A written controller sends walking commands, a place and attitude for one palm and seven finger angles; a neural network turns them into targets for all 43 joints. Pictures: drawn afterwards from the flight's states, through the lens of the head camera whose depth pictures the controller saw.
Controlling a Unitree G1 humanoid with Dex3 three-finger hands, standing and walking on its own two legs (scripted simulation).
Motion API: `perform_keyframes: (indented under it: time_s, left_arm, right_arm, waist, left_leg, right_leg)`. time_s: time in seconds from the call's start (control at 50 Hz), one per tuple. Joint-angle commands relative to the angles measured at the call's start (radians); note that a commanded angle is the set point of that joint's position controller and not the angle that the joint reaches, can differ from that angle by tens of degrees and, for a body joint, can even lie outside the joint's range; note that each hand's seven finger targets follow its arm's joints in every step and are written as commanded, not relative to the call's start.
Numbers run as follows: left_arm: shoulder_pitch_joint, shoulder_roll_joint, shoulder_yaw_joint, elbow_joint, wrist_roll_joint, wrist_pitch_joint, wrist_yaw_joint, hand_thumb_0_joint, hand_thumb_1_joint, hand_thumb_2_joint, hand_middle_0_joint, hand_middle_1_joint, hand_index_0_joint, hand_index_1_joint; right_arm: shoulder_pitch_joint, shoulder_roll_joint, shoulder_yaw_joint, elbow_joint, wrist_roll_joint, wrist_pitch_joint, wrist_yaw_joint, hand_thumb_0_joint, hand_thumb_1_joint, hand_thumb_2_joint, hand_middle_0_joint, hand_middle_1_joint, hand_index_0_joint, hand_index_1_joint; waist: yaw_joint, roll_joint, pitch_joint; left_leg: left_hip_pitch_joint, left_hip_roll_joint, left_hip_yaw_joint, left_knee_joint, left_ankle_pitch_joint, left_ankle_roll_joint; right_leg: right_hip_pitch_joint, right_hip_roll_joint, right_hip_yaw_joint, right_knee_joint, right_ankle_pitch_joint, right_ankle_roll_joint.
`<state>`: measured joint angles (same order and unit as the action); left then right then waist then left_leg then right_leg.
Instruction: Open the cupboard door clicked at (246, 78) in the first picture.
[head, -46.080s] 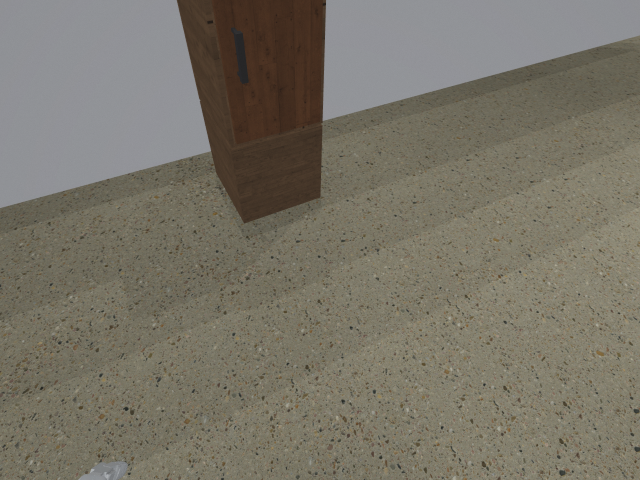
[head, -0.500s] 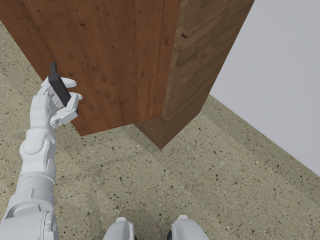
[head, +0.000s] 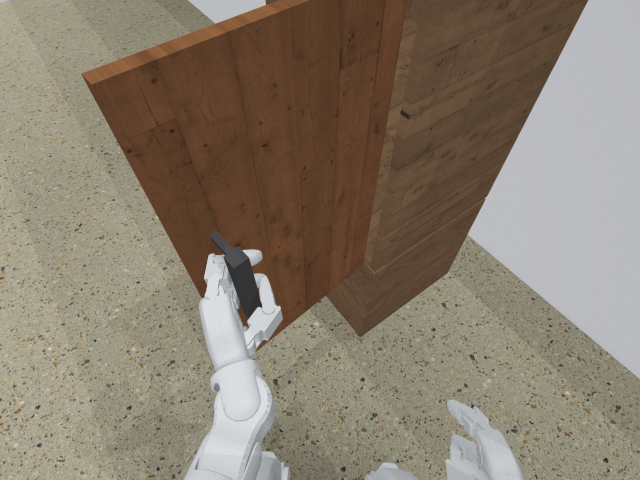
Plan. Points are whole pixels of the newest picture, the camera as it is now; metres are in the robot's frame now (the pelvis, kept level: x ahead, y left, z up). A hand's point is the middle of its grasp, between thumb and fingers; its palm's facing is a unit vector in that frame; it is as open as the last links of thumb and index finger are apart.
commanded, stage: pull the door open along its arc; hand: left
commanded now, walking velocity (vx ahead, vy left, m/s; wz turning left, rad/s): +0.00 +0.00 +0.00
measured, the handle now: (237, 278) +0.35 +0.13 +0.04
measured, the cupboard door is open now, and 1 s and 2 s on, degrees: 95 100 100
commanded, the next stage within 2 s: open thumb and fingers to let go in 0.08 s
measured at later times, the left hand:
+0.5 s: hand (287, 318) +0.30 +0.06 +0.04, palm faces +0.39 -0.92 -0.02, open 8.4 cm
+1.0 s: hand (287, 319) +0.30 +0.06 +0.04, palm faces +0.34 -0.94 -0.01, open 14.9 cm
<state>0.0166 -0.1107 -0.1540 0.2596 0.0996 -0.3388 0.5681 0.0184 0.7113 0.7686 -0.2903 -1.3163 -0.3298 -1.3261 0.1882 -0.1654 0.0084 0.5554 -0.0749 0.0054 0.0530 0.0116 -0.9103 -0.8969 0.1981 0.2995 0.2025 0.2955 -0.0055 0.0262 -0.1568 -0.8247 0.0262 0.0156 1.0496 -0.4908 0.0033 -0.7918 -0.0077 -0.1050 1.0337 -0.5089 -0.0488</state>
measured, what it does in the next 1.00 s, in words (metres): stands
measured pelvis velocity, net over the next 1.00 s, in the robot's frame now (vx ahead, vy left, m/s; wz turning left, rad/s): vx -0.01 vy -0.01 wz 0.01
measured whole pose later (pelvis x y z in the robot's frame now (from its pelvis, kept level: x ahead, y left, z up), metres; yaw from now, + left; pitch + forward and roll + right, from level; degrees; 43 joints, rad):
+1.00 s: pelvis -0.01 -0.01 +0.00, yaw +1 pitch +15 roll +0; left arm -0.02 -0.12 -0.20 0.32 0.11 -0.36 0.59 -0.01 -0.49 0.30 -0.29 -0.74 -0.29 -0.75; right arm 0.19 -0.18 0.00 0.59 -0.08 -0.03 0.02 0.01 -0.91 -0.90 0.20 0.30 0.20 0.30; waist -0.01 0.03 -0.16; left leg -0.85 0.02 0.01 1.06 -0.47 0.00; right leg -0.82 -0.02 -0.11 1.06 -0.51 -0.06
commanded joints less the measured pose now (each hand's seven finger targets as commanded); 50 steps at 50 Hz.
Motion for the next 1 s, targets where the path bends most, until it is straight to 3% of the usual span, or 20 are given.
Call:
perform_keyframes:
  time_s: [0.0,0.08,0.14,0.16,0.26,0.3,0.38,0.44,0.5,0.56,0.6,0.72,0.78,0.86,0.9,0.98]
  left_arm:
    - [-0.037,-0.101,-0.13,-0.256,0.049,-0.062,0.001,0.0,0.9,0.9,-0.4,-1.35,-0.4,-1.35]
    - [0.082,-0.121,-0.133,-0.302,0.034,-0.036,0.006,0.0,0.9,0.9,-0.4,-1.35,-0.4,-1.35]
    - [-0.07,-0.05,-0.075,-0.288,0.049,-0.035,0.02,0.0,0.9,0.9,-0.4,-1.35,-0.4,-1.35]
    - [-0.184,-0.011,-0.043,-0.269,0.051,-0.047,0.029,0.0,0.9,0.9,-0.4,-1.35,-0.4,-1.35]
    - [-0.145,-0.02,-0.034,-0.233,0.031,-0.078,0.005,0.0,0.55,0.75,-0.375,-1.313,-0.375,-1.313]
    - [-0.127,0.002,-0.018,-0.219,0.016,-0.081,-0.013,0.0,0.41,0.69,-0.365,-1.298,-0.365,-1.298]
    - [-0.134,-0.012,-0.022,-0.217,0.0,-0.09,-0.026,0.0,0.13,0.57,-0.345,-1.268,-0.345,-1.268]
    - [-0.162,-0.016,-0.029,-0.211,0.001,-0.099,-0.025,0.0,-0.08,0.48,-0.33,-1.245,-0.33,-1.245]
    - [-0.161,0.009,-0.004,-0.185,0.004,-0.107,-0.022,0.0,-0.29,0.39,-0.315,-1.222,-0.315,-1.222]
    - [-0.223,0.001,-0.009,-0.176,0.005,-0.117,-0.015,0.0,-0.5,0.3,-0.3,-1.2,-0.3,-1.2]
    - [-0.215,0.005,-0.003,-0.163,0.01,-0.113,-0.011,0.0,-0.5,0.3,-0.3,-1.2,-0.3,-1.2]
    - [-0.221,0.003,0.009,-0.154,-0.002,-0.108,-0.002,0.0,-0.5,0.3,-0.25,-0.9,-0.25,-0.9]
    - [-0.222,-0.034,-0.021,-0.148,0.009,-0.104,0.009,0.0,-0.5,0.3,-0.225,-0.75,-0.225,-0.75]
    - [-0.24,-0.05,-0.04,-0.144,0.031,-0.096,0.027,0.0,-0.5,0.3,-0.192,-0.55,-0.192,-0.55]
    - [-0.253,-0.046,-0.036,-0.138,0.045,-0.092,0.036,0.0,-0.5,0.3,-0.175,-0.45,-0.175,-0.45]
    - [-0.242,-0.091,-0.073,-0.151,0.046,-0.08,0.043,0.0,-0.5,0.3,-0.15,-0.3,-0.15,-0.3]
  right_arm:
    - [-0.029,-0.102,-0.039,-0.139,-0.004,-0.073,-0.018,0.0,-0.9,-0.9,0.2,0.3,0.2,0.3]
    - [-0.053,-0.088,-0.03,-0.147,-0.002,-0.095,-0.019,0.0,-0.9,-0.9,0.2,0.3,0.2,0.3]
    - [-0.032,-0.097,-0.032,-0.126,-0.009,-0.096,-0.028,0.0,-0.9,-0.9,0.2,0.3,0.2,0.3]
    - [-0.028,-0.102,-0.032,-0.107,-0.011,-0.094,-0.036,0.0,-0.9,-0.9,0.2,0.3,0.2,0.3]
    - [-0.026,-0.098,-0.043,-0.1,-0.011,-0.099,-0.043,0.0,-0.9,-0.9,0.2,0.3,0.2,0.3]
    - [-0.026,-0.102,-0.045,-0.096,-0.006,-0.094,-0.047,0.0,-0.9,-0.9,0.2,0.3,0.2,0.3]
    - [-0.02,-0.102,-0.047,-0.091,-0.003,-0.086,-0.046,0.0,-0.9,-0.9,0.2,0.3,0.2,0.3]
    - [-0.027,-0.106,-0.05,-0.089,-0.003,-0.086,-0.046,0.0,-0.9,-0.9,0.2,0.3,0.2,0.3]
    - [-0.028,-0.109,-0.051,-0.088,-0.002,-0.086,-0.048,0.0,-0.9,-0.9,0.2,0.3,0.2,0.3]
    - [-0.033,-0.109,-0.052,-0.082,-0.002,-0.085,-0.048,0.0,-0.9,-0.9,0.2,0.3,0.2,0.3]
    - [-0.032,-0.11,-0.052,-0.086,-0.002,-0.083,-0.047,0.0,-0.9,-0.9,0.2,0.3,0.2,0.3]
    - [-0.036,-0.11,-0.05,-0.09,-0.002,-0.077,-0.046,0.0,-0.9,-0.9,0.2,0.3,0.2,0.3]
    - [-0.034,-0.108,-0.048,-0.093,-0.003,-0.078,-0.04,0.0,-0.9,-0.9,0.2,0.3,0.2,0.3]
    - [-0.042,-0.107,-0.046,-0.1,-0.005,-0.079,-0.037,0.0,-0.9,-0.9,0.2,0.3,0.2,0.3]
    - [-0.041,-0.109,-0.047,-0.1,-0.006,-0.081,-0.039,0.0,-0.9,-0.9,0.2,0.3,0.2,0.3]
    - [-0.048,-0.105,-0.044,-0.105,-0.005,-0.087,-0.033,0.0,-0.9,-0.9,0.2,0.3,0.2,0.3]
  waist:
    - [-0.021,-0.109,-0.248]
    - [-0.001,-0.085,-0.255]
    - [-0.022,-0.074,-0.227]
    - [-0.046,-0.096,-0.209]
    - [-0.023,-0.11,-0.283]
    - [-0.022,-0.143,-0.281]
    - [-0.022,-0.126,-0.274]
    - [-0.03,-0.135,-0.268]
    - [-0.021,-0.157,-0.258]
    - [-0.027,-0.129,-0.263]
    - [-0.02,-0.12,-0.271]
    - [-0.014,-0.12,-0.279]
    - [-0.013,-0.086,-0.267]
    - [-0.012,-0.073,-0.263]
    - [-0.014,-0.098,-0.264]
    - [-0.014,-0.074,-0.269]
  left_leg:
    - [0.163,-0.025,-0.032,-0.119,0.288,0.007]
    - [0.161,-0.036,-0.022,-0.116,0.266,0.003]
    - [0.126,-0.038,-0.027,-0.096,0.244,0.002]
    - [0.109,-0.036,-0.032,-0.082,0.229,0.004]
    - [0.077,-0.046,-0.028,-0.066,0.23,0.0]
    - [0.06,-0.046,-0.03,-0.067,0.232,0.0]
    - [0.07,-0.047,-0.029,-0.074,0.233,-0.001]
    - [0.07,-0.046,-0.028,-0.073,0.22,0.002]
    - [0.053,-0.046,-0.033,-0.074,0.205,0.002]
    - [0.065,-0.046,-0.028,-0.073,0.191,0.004]
    - [0.076,-0.045,-0.028,-0.076,0.201,0.005]
    - [0.089,-0.044,-0.024,-0.09,0.213,0.006]
    - [0.121,-0.041,-0.025,-0.1,0.228,0.006]
    - [0.127,-0.037,-0.027,-0.103,0.224,0.005]
    - [0.125,-0.034,-0.034,-0.103,0.229,0.005]
    - [0.142,-0.033,-0.035,-0.104,0.227,0.003]
  right_leg:
    - [0.196,0.01,0.055,-0.156,0.381,0.015]
    - [0.226,-0.004,0.074,-0.174,0.401,0.023]
    - [0.199,-0.02,0.104,-0.18,0.398,0.034]
    - [0.176,-0.026,0.117,-0.183,0.383,0.039]
    - [0.249,-0.053,0.171,-0.189,0.459,0.057]
    - [0.277,-0.059,0.187,-0.198,0.479,0.061]
    - [0.278,-0.063,0.183,-0.199,0.487,0.06]
    - [0.252,-0.059,0.176,-0.2,0.445,0.059]
    - [0.249,-0.058,0.182,-0.207,0.398,0.056]
    - [0.222,-0.055,0.177,-0.206,0.346,0.051]
    - [0.217,-0.048,0.165,-0.2,0.347,0.045]
    - [0.219,-0.035,0.14,-0.189,0.348,0.041]
    - [0.182,-0.017,0.1,-0.17,0.329,0.027]
    - [0.153,-0.006,0.082,-0.156,0.288,0.017]
    - [0.147,-0.003,0.074,-0.149,0.281,0.015]
    - [0.127,0.003,0.061,-0.14,0.264,0.011]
